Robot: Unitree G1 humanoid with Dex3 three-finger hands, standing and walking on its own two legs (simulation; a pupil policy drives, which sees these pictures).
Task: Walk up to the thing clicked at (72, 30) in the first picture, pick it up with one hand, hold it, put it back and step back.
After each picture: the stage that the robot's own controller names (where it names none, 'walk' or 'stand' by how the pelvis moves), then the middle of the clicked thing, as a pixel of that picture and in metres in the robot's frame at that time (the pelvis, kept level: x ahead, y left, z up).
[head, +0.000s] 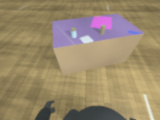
stand; (73, 32) +0.95 +0.29 -0.07
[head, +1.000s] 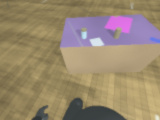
walk; (83, 33) +0.89 +0.18 -0.06
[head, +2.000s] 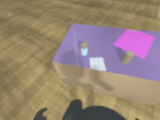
walk; (84, 49) +0.61 +0.14 -0.06
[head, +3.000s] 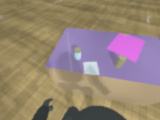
stand; (77, 53) +0.57 +0.16 -0.06
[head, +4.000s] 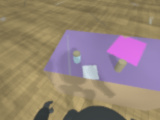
stand; (76, 57) +0.54 +0.16 -0.07
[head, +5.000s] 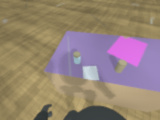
stand; (77, 58) +0.53 +0.17 -0.07
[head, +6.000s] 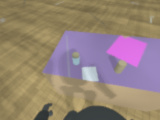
stand; (76, 58) +0.52 +0.17 -0.07
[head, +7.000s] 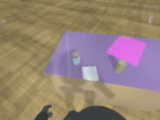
stand; (76, 58) +0.52 +0.17 -0.07
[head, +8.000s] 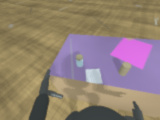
rise first; (79, 60) +0.51 +0.16 -0.07
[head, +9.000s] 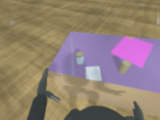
go down; (80, 58) +0.53 +0.16 -0.07
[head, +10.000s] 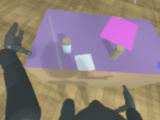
go down; (66, 45) +0.54 +0.16 -0.01
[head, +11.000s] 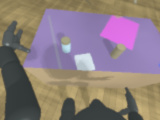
approach; (66, 45) +0.53 +0.16 +0.00
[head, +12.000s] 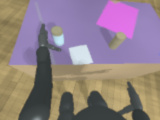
close in; (58, 36) +0.55 +0.17 +0.04
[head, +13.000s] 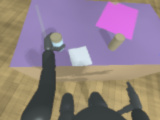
lift; (57, 42) +0.51 +0.18 +0.04
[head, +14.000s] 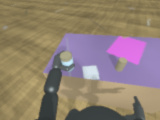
lift; (67, 61) +0.32 +0.17 +0.16
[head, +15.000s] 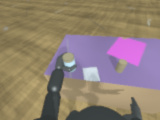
hold; (69, 62) +0.33 +0.16 +0.14
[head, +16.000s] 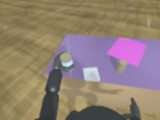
hold; (67, 62) +0.33 +0.17 +0.14
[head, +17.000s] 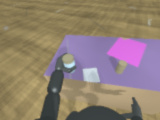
crouch; (69, 63) +0.33 +0.16 +0.13
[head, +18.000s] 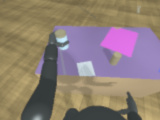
crouch; (62, 40) +0.49 +0.19 +0.16
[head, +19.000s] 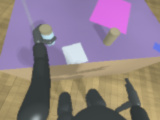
lower; (48, 35) +0.55 +0.20 +0.05
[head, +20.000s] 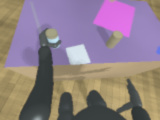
lower; (53, 39) +0.53 +0.18 +0.04
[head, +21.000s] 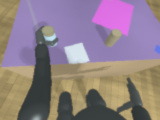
lower; (50, 37) +0.54 +0.19 +0.04
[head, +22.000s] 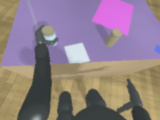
lower; (50, 36) +0.54 +0.20 +0.04
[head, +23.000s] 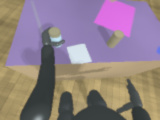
open; (56, 38) +0.53 +0.17 +0.04
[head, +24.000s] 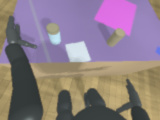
rise; (54, 34) +0.54 +0.18 +0.04
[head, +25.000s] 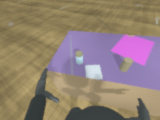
sink last; (79, 57) +0.52 +0.16 -0.02
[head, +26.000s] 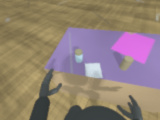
stand; (78, 55) +0.52 +0.16 -0.02
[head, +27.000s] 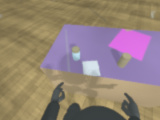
stand; (76, 53) +0.52 +0.17 -0.01
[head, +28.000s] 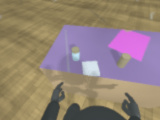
stand; (75, 54) +0.52 +0.17 +0.00
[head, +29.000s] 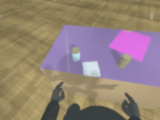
stand; (76, 54) +0.51 +0.17 +0.00
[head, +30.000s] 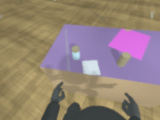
stand; (75, 53) +0.52 +0.17 +0.00
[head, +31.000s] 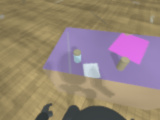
stand; (77, 56) +0.52 +0.16 -0.04
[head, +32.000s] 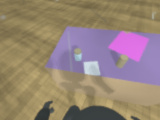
walk; (78, 54) +0.54 +0.16 -0.06
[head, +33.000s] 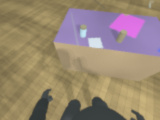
walk; (83, 31) +0.80 +0.14 -0.05
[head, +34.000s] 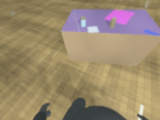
stand; (83, 21) +1.12 +0.24 -0.05
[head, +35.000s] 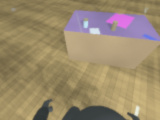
stand; (85, 23) +1.16 +0.18 -0.06
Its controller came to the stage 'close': yes
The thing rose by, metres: 0.21
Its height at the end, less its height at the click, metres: +0.00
